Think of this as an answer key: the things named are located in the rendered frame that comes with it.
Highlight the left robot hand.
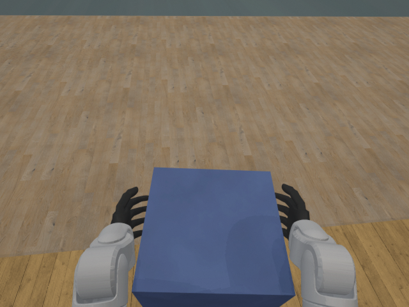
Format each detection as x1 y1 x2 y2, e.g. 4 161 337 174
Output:
111 187 149 239

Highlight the left robot forearm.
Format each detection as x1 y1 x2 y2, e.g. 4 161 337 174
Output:
72 223 135 307

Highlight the carton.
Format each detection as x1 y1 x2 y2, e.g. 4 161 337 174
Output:
132 167 296 307

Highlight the right robot hand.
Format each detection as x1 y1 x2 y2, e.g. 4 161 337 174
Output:
275 184 310 241

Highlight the right robot forearm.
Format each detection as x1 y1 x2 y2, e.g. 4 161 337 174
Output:
288 219 358 307

